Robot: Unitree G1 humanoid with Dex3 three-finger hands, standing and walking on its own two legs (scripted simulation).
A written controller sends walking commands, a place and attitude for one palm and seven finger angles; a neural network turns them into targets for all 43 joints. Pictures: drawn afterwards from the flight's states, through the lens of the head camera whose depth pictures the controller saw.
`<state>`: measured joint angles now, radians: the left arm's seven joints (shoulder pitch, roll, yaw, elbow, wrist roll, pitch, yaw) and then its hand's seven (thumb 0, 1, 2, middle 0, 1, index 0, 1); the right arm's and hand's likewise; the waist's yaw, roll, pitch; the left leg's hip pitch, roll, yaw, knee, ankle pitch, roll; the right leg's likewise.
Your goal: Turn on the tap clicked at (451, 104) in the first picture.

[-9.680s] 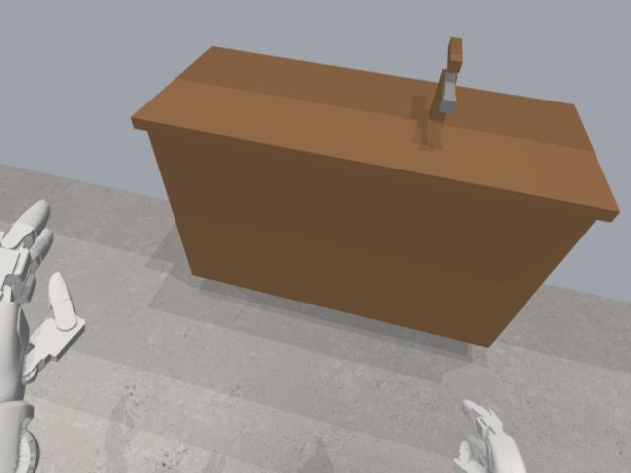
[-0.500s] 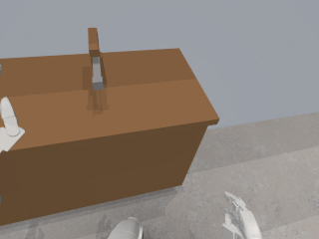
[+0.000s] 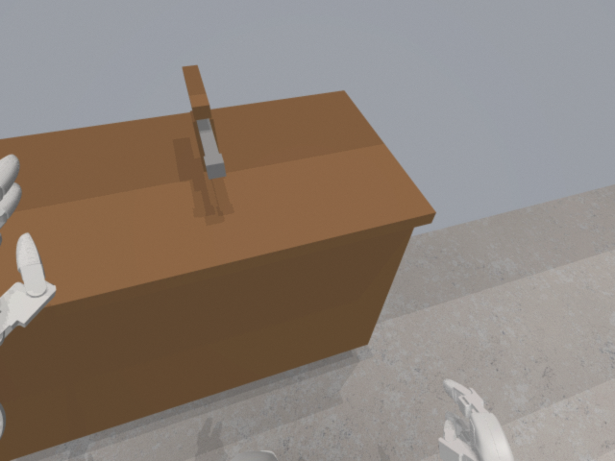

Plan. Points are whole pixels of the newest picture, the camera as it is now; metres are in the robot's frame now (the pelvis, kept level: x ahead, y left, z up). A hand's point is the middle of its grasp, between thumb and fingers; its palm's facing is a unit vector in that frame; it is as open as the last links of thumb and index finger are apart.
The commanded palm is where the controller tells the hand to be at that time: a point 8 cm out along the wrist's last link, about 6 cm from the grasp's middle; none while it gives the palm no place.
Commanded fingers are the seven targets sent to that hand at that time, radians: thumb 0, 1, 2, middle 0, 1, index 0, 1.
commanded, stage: come to a stop and stand still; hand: left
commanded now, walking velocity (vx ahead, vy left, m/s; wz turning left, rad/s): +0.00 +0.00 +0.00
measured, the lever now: (215, 166) +0.50 +0.21 +0.08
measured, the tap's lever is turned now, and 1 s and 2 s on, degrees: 0 0 0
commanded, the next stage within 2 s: look again from close up in 0.58 s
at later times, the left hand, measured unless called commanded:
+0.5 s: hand (12, 318) +0.19 +0.30 +0.16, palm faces +0.43 -0.81 -0.40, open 7.4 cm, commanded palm +0.14 +0.32 +0.17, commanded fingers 0.00 0.90 0.90 -0.20 -0.30 -0.20 -0.30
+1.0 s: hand (78, 299) +0.22 +0.26 +0.15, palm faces +0.37 -0.85 -0.39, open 7.4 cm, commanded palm +0.16 +0.29 +0.17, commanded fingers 0.00 0.90 0.90 -0.20 -0.30 -0.20 -0.30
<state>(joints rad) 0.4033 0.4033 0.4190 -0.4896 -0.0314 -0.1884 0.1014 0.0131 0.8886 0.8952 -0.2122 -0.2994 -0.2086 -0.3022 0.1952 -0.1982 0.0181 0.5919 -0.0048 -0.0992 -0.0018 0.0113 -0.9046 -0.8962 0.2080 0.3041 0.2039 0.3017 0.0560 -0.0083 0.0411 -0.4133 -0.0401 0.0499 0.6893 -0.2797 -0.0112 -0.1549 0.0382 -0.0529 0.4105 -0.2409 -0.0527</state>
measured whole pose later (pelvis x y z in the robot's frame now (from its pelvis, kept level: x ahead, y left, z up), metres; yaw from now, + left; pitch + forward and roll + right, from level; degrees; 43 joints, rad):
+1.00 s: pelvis +0.01 +0.01 +0.00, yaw +0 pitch +0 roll -1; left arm 0.45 0.34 0.33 -0.43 -0.05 -0.14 0.10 0.02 0.89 0.90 -0.21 -0.30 -0.21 -0.30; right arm 0.19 -0.21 0.01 0.57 0.00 -0.09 -0.04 0.01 -0.91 -0.90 0.21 0.30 0.20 0.30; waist 0.02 0.00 0.04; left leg -0.24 -0.01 0.00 0.43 -0.19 0.02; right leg -0.14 0.02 -0.04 0.39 -0.25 -0.02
